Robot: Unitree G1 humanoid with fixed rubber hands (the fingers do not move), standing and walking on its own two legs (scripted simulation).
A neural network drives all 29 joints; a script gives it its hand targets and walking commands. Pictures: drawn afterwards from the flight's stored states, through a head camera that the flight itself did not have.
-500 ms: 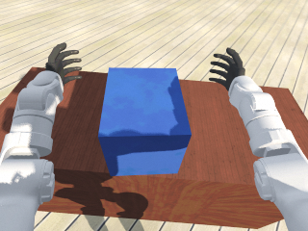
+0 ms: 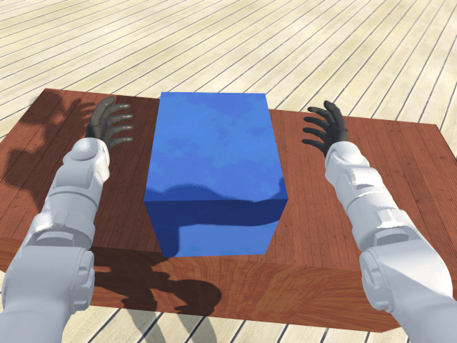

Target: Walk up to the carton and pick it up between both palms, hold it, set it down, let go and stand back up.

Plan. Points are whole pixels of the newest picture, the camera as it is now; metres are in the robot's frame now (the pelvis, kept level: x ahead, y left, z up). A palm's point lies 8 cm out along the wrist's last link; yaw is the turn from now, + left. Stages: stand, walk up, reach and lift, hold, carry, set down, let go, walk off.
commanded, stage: reach and lift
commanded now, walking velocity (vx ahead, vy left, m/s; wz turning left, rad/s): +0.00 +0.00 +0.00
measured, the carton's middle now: (214, 175) +0.44 +0.06 -0.01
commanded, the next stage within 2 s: none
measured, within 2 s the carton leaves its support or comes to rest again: neither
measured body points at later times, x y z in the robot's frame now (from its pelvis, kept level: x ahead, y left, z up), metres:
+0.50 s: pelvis +0.00 +0.00 -0.02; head +0.05 +0.03 +0.43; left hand +0.42 +0.26 +0.05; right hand +0.45 -0.15 +0.06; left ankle +0.03 +0.13 -0.74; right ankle -0.03 -0.11 -0.74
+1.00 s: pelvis -0.01 +0.01 -0.02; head +0.08 +0.03 +0.42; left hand +0.44 +0.22 +0.04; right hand +0.46 -0.11 +0.05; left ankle +0.03 +0.13 -0.74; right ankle -0.03 -0.11 -0.74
